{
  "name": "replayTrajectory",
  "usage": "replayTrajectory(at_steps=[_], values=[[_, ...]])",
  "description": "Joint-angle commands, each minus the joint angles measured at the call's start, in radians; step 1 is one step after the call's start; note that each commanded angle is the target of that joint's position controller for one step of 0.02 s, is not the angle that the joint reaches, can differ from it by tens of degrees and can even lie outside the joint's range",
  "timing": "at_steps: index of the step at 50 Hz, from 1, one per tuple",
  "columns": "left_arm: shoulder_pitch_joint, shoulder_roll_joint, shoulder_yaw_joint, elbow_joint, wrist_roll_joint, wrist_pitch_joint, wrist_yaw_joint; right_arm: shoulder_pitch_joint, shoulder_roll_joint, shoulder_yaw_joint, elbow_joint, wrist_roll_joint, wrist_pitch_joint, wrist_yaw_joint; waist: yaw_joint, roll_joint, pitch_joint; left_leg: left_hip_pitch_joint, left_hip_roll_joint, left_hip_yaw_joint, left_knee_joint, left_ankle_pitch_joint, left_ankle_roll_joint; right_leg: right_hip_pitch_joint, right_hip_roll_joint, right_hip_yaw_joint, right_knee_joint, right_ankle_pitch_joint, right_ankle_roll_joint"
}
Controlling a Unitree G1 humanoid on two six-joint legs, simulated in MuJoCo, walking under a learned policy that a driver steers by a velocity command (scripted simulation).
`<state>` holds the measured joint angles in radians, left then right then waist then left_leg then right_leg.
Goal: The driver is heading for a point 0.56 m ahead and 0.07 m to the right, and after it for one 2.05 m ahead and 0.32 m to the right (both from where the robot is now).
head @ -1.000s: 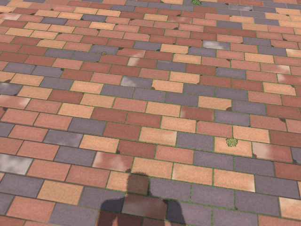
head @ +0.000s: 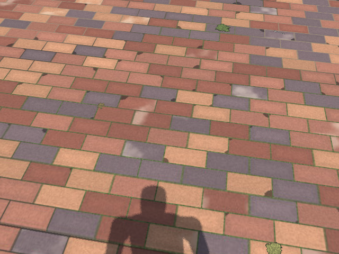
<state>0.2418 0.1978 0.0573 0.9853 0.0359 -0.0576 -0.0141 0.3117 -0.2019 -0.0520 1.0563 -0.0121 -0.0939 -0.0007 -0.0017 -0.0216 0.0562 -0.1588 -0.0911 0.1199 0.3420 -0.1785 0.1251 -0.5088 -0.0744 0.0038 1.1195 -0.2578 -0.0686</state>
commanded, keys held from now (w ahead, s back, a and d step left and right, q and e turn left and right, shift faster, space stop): w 0.58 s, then no key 0.42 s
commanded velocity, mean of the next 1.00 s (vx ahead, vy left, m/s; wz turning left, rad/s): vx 0.39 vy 0.00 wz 0.00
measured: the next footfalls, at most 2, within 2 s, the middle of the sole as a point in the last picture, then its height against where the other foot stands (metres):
right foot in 0.34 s outside the picture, level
left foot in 0.84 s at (159, 225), level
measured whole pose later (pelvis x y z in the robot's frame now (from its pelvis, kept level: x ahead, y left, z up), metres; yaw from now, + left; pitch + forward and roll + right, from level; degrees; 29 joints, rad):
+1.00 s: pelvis +0.48 -0.01 -0.01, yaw +0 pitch -1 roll -1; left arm 0.29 0.17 0.03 1.07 0.02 -0.02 0.02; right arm 0.18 -0.16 -0.01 1.01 -0.01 -0.06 -0.03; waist 0.02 -0.03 0.08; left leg -0.33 -0.04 0.10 0.44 -0.11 0.10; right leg -0.28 0.02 0.00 0.94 -0.51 -0.02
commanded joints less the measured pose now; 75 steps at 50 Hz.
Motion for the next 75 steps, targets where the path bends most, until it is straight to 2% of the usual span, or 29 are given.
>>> replayTrajectory(at_steps=[1, 7, 12, 15, 17, 18, 19, 20, 21, 22, 24, 29, 32, 35, 38, 41, 42, 43, 44, 45, 46, 48, 50, 53, 56, 59, 61, 63, 75], values=[[0.042, 0.029, 0.005, -0.032, 0.005, 0.023, -0.011, 0.059, -0.084, -0.004, -0.022, 0.004, -0.022, -0.005, 0.034, 0.065, 0.024, 0.0, 0.273, -0.228, -0.218, 0.233, 0.085, -0.094, -0.04, -0.013, -0.062, 0.092, 0.026], [-0.206, 0.025, -0.011, -0.114, -0.016, 0.019, -0.017, 0.176, -0.076, 0.01, -0.002, 0.002, -0.017, -0.007, -0.031, 0.076, 0.05, 0.097, 0.241, -0.158, -0.215, 0.415, 0.04, -0.132, -0.011, -0.075, -0.366, 0.263, 0.044], [-0.321, 0.038, -0.016, -0.157, -0.018, 0.008, -0.013, 0.25, -0.086, 0.01, 0.028, -0.011, -0.01, -0.02, -0.06, 0.085, 0.063, 0.279, 0.289, -0.156, -0.158, 0.543, 0.061, -0.152, 0.027, -0.098, -0.503, 0.219, 0.005], [-0.238, 0.061, -0.005, -0.144, -0.017, -0.006, -0.003, 0.206, -0.11, 0.004, 0.026, -0.017, -0.009, -0.027, 0.001, 0.1, 0.02, 0.311, 0.306, -0.129, -0.02, 0.848, 0.051, 0.007, 0.087, -0.121, -0.562, 0.098, -0.049], [0.044, 0.101, 0.02, -0.052, -0.009, -0.021, 0.014, 0.167, -0.122, 0.0, 0.02, -0.011, -0.004, -0.024, 0.122, 0.082, -0.116, 0.23, 0.269, -0.094, 0.289, 0.881, 0.024, 0.341, 0.12, -0.119, -0.659, 0.131, -0.098], [0.225, 0.178, 0.044, -0.012, 0.018, -0.027, 0.025, 0.153, -0.096, 0.01, -0.013, 0.001, -0.007, -0.019, 0.182, 0.013, -0.233, 0.015, 0.224, -0.067, 0.572, 0.561, 0.008, 0.612, -0.069, 0.086, -0.667, 0.054, -0.153], [0.265, 0.261, 0.065, -0.008, 0.027, -0.022, 0.02, 0.272, 0.0, 0.022, -0.026, 0.038, -0.005, -0.005, 0.118, -0.213, -0.341, -0.357, 0.016, -0.03, 0.965, -0.257, -0.037, 0.858, -0.359, 0.602, -0.77, 0.008, -0.308], [0.178, 0.213, 0.057, -0.015, -0.014, -0.01, 0.009, 0.195, -0.1, -0.005, -0.024, 0.012, -0.001, -0.008, 0.101, -0.052, -0.283, -0.449, 0.049, -0.179, 1.034, -0.29, -0.017, 0.778, -0.315, 0.647, -0.843, -0.049, -0.284], [0.066, 0.161, 0.041, -0.033, -0.025, -0.011, 0.006, 0.109, -0.097, -0.009, -0.058, 0.007, -0.004, -0.005, 0.06, -0.032, -0.132, -0.485, 0.099, -0.179, 0.998, -0.196, -0.014, 0.63, -0.287, 0.477, -0.868, -0.036, -0.247], [0.019, 0.102, 0.025, -0.036, -0.021, -0.019, 0.002, 0.066, -0.082, -0.007, -0.067, 0.003, -0.007, -0.003, 0.037, 0.018, -0.061, -0.458, 0.131, -0.174, 0.945, -0.137, -0.017, 0.512, -0.243, 0.377, -0.905, 0.063, -0.216], [0.019, 0.039, 0.004, -0.007, -0.021, -0.033, 0.01, 0.081, -0.043, -0.005, -0.063, -0.021, 0.017, 0.006, -0.021, -0.004, -0.024, -0.363, 0.17, -0.168, 0.848, -0.099, -0.037, 0.377, -0.161, 0.227, -0.941, 0.178, -0.153], [0.132, 0.097, 0.007, 0.037, -0.024, -0.054, 0.016, -0.035, -0.033, -0.005, -0.112, -0.028, 0.054, 0.025, -0.028, -0.022, 0.014, -0.436, 0.198, -0.117, 0.711, -0.001, -0.085, 0.35, -0.121, 0.116, -0.998, 0.282, -0.148], [0.165, 0.082, -0.007, 0.045, -0.023, -0.052, 0.015, -0.14, -0.028, 0.003, -0.145, -0.016, 0.053, 0.021, -0.015, -0.023, 0.04, -0.429, 0.182, -0.073, 0.529, 0.08, -0.109, 0.358, -0.085, 0.02, -0.953, 0.654, -0.121], [0.214, 0.083, -0.015, 0.064, -0.023, -0.048, 0.019, -0.2, -0.006, 0.019, -0.153, -0.003, 0.048, 0.012, 0.016, -0.06, 0.005, -0.331, 0.129, -0.026, 0.365, 0.16, -0.1, 0.394, -0.059, -0.042, -0.896, 0.821, -0.081], [0.232, 0.079, -0.021, 0.08, -0.016, -0.037, 0.028, -0.21, -0.026, 0.02, -0.147, -0.004, 0.041, -0.002, 0.026, -0.088, -0.011, -0.293, 0.105, -0.033, 0.289, 0.151, -0.077, 0.476, -0.082, -0.031, -0.83, 0.844, -0.087], [0.191, 0.09, -0.017, 0.082, -0.017, -0.029, 0.041, -0.075, -0.06, 0.006, -0.093, -0.013, 0.021, -0.017, -0.036, -0.071, -0.042, -0.15, 0.073, -0.05, 0.147, 0.121, -0.035, 0.52, -0.097, -0.002, -0.66, 0.863, -0.07], [0.191, 0.094, -0.016, 0.084, -0.026, -0.027, 0.042, 0.009, -0.076, 0.0, -0.064, -0.022, 0.004, -0.021, -0.074, -0.02, -0.076, -0.027, 0.1, -0.072, 0.04, 0.317, -0.023, 0.491, -0.062, -0.018, -0.534, 0.754, -0.042], [0.219, 0.074, -0.023, 0.064, -0.037, -0.03, 0.046, 0.118, -0.144, -0.012, -0.042, -0.037, -0.011, -0.025, -0.082, 0.063, -0.189, 0.193, 0.28, -0.219, 0.119, 0.799, 0.009, 0.359, -0.016, -0.045, -0.346, 0.412, -0.011], [0.398, -0.029, -0.042, 0.097, -0.083, -0.011, 0.045, 0.125, -0.164, -0.015, -0.039, -0.023, -0.001, -0.022, -0.021, 0.254, -0.351, 0.383, 0.522, -0.46, 0.155, 1.166, 0.217, 0.197, 0.13, -0.068, -0.075, -0.339, 0.018], [0.362, 0.046, -0.022, 0.12, -0.055, 0.015, 0.051, 0.083, -0.122, -0.005, -0.059, 0.016, 0.013, -0.013, -0.029, 0.135, -0.351, 0.289, 0.5, -0.476, 0.104, 0.986, 0.238, 0.179, 0.118, 0.023, -0.018, -0.405, 0.023], [0.265, 0.05, -0.016, 0.098, -0.024, 0.025, 0.047, 0.001, -0.092, 0.005, -0.07, 0.018, 0.021, -0.014, -0.016, 0.109, -0.217, 0.157, 0.454, -0.42, 0.037, 0.772, 0.214, 0.143, 0.101, 0.036, -0.003, -0.372, 0.03], [0.175, 0.025, -0.016, 0.085, -0.001, 0.04, 0.038, -0.086, -0.037, 0.027, -0.078, 0.005, 0.032, -0.029, 0.023, 0.085, -0.081, -0.036, 0.367, -0.322, -0.063, 0.531, 0.137, 0.173, 0.057, 0.048, -0.111, -0.262, 0.048], [0.215, -0.009, -0.026, 0.111, -0.004, 0.061, 0.037, -0.098, -0.032, 0.034, -0.066, -0.003, 0.036, -0.037, 0.056, 0.106, -0.086, -0.115, 0.306, -0.244, -0.083, 0.443, 0.089, 0.274, 0.06, 0.02, -0.223, -0.215, 0.064], [0.195, -0.011, -0.031, 0.124, -0.014, 0.085, 0.052, -0.066, -0.063, 0.031, -0.051, -0.008, 0.035, -0.033, 0.045, 0.108, -0.108, -0.109, 0.294, -0.247, -0.104, 0.239, 0.075, 0.305, 0.067, -0.001, -0.371, -0.204, 0.07], [0.153, 0.001, -0.035, 0.126, -0.017, 0.095, 0.055, -0.067, -0.082, 0.025, -0.045, -0.003, 0.055, -0.031, 0.033, 0.129, -0.08, -0.163, 0.283, -0.276, -0.158, -0.134, 0.05, 0.338, 0.064, -0.017, -0.482, -0.118, 0.061], [0.168, 0.001, -0.043, 0.14, -0.007, 0.086, 0.051, -0.063, -0.082, 0.02, -0.036, 0.012, 0.08, -0.031, 0.043, 0.085, -0.011, -0.269, 0.262, -0.282, -0.186, -0.375, -0.025, 0.424, 0.046, -0.008, -0.671, 0.009, 0.035], [0.146, 0.037, -0.044, 0.133, -0.01, 0.069, 0.052, -0.025, -0.061, 0.016, -0.031, 0.019, 0.092, -0.029, -0.001, -0.006, 0.061, -0.225, 0.193, -0.234, -0.161, -0.304, -0.077, 0.291, -0.012, 0.085, -0.768, -0.1, 0.015], [0.121, 0.008, -0.054, 0.134, -0.022, 0.049, 0.052, -0.008, -0.035, 0.022, -0.018, 0.009, 0.092, -0.024, -0.021, -0.067, 0.051, -0.048, 0.172, -0.197, -0.066, -0.122, -0.073, 0.163, -0.026, 0.11, -0.841, -0.148, 0.024], [0.175, 0.003, -0.058, 0.141, -0.026, 0.034, 0.056, 0.029, -0.016, 0.038, 0.041, 0.005, 0.078, -0.028, -0.01, 0.019, 0.02, -0.024, 0.18, -0.194, -0.038, -0.017, -0.072, 0.244, -0.017, 0.088, -0.83, -0.016, 0.016]])
Over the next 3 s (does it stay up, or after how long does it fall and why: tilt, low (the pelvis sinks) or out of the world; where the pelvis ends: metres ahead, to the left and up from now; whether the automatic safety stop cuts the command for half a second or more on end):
stays up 0.55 -0.05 0.00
